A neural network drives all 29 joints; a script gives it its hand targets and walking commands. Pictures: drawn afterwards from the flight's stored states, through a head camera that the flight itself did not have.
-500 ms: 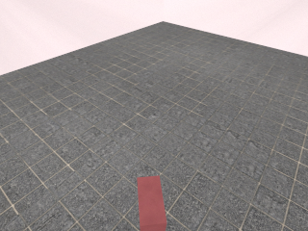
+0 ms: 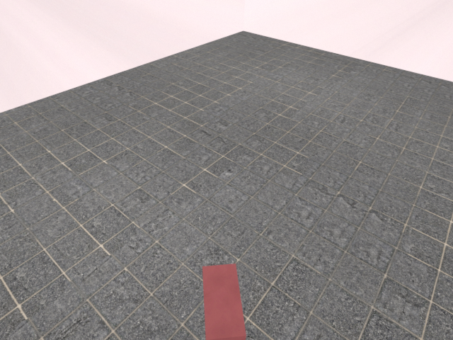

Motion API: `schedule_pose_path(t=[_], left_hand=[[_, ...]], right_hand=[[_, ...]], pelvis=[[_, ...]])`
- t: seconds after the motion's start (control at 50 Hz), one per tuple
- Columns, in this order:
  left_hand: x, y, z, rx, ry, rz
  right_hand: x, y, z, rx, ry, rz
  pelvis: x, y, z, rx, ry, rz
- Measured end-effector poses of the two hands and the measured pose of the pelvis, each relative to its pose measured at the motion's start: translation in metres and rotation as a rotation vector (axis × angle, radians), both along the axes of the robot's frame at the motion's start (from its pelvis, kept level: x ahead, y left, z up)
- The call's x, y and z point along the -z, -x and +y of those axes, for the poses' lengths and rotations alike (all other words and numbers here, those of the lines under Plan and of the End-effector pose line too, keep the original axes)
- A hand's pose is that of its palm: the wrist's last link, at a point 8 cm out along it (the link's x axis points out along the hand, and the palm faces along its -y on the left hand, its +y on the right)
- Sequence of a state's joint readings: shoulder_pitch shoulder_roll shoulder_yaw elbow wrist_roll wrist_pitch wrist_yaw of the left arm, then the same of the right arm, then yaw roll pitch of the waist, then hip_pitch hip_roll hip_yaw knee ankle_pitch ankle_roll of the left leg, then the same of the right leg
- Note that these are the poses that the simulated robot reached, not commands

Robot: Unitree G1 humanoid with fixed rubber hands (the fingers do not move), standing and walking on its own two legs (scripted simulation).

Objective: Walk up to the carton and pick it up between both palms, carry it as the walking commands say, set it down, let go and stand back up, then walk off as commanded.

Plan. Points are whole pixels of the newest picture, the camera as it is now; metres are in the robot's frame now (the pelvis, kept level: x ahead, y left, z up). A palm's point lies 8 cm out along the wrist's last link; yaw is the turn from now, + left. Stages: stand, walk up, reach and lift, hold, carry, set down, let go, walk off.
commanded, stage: walk off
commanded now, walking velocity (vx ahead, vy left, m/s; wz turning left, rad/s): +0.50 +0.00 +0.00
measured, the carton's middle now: (221, 308) +0.49 +0.00 -0.68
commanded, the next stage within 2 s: stand in 1.78 s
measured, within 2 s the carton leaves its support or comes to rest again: rests again in 1.62 s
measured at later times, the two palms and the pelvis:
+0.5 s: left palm (91, 330) +0.22 +0.28 -0.14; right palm out of the picture +0.05 -0.17 -0.13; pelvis +0.16 +0.04 +0.00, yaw +1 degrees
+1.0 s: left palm (130, 276) +0.35 +0.24 -0.17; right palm (291, 203) +0.55 -0.19 -0.12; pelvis +0.44 +0.03 -0.01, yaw +3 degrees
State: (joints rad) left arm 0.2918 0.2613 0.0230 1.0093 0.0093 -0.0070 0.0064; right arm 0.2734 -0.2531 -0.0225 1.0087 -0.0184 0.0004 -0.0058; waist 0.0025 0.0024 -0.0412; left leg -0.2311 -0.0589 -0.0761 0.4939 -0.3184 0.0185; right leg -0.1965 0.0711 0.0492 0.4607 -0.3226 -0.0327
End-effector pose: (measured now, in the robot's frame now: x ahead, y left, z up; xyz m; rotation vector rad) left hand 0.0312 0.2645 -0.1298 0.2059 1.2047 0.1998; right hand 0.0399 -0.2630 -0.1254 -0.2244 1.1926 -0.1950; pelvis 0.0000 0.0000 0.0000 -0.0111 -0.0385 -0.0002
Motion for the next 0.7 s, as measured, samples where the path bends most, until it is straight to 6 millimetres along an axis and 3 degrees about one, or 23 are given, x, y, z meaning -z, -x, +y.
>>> schedule_pose_path(t=[0.1, 0.2, 0.28, 0.36, 0.48, 0.64, 0.7], left_hand=[[0.011, 0.016, -0.008, -0.032, 0.044, 0.076], [0.025, 0.032, -0.005, -0.085, 0.104, 0.179], [0.03, 0.015, 0.003, -0.058, 0.13, 0.232], [0.02, -0.047, 0.01, -0.029, 0.138, 0.142], [0.009, -0.17, 0.014, 0.024, 0.113, -0.015], [0.009, -0.354, -0.016, 0.132, 0.074, -0.188], [0.013, -0.391, -0.026, 0.115, 0.061, -0.248]], right_hand=[[0.006, 0.003, 0.017, -0.022, -0.031, 0.071], [0.008, -0.007, 0.041, -0.032, -0.04, 0.104], [0.009, -0.005, 0.059, 0.03, -0.043, 0.127], [0.003, 0.007, 0.076, 0.077, -0.063, 0.226], [0.001, -0.002, 0.091, 0.118, -0.094, 0.336], [0.025, -0.063, 0.084, 0.174, -0.141, 0.432], [0.038, -0.109, 0.071, 0.151, -0.148, 0.442]], pelvis=[[0.001, -0.017, 0.005, -0.018, 0.017, 0.008], [0.005, -0.041, 0.021, -0.036, 0.022, 0.007], [0.006, -0.064, 0.035, -0.028, 0.007, 0.008], [-0.002, -0.094, 0.041, -0.037, 0.008, 0.023], [-0.002, -0.148, 0.04, -0.027, 0.002, 0.043], [0.023, -0.244, 0.019, -0.025, 0.0, 0.047], [0.032, -0.28, 0.009, -0.035, 0.022, 0.036]])
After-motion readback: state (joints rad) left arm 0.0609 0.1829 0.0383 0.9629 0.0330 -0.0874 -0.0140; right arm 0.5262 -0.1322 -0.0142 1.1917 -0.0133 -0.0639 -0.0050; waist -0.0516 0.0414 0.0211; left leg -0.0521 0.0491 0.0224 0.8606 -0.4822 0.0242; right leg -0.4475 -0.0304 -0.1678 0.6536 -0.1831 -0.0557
